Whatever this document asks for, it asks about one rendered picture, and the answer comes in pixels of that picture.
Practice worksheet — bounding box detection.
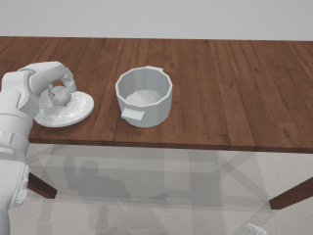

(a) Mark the pot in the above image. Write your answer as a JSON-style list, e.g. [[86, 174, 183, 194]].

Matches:
[[115, 66, 173, 128]]

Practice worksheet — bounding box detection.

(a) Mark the table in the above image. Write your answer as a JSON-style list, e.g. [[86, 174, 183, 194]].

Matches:
[[0, 36, 313, 210]]

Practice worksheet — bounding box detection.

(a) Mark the robot left forearm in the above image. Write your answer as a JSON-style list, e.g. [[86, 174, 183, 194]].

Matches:
[[0, 67, 48, 161]]

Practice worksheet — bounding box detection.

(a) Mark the robot left upper arm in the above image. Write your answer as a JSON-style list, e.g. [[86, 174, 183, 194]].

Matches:
[[0, 159, 30, 235]]

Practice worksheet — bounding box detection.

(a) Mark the lid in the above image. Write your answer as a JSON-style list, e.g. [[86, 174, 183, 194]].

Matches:
[[34, 91, 95, 127]]

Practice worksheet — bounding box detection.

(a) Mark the robot right hand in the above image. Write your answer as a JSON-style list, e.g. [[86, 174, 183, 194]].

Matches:
[[246, 223, 267, 235]]

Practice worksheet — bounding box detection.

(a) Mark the knob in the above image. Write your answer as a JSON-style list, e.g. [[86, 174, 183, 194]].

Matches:
[[51, 85, 71, 106]]

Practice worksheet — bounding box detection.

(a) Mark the robot left hand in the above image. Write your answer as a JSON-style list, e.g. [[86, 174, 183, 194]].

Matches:
[[27, 61, 76, 109]]

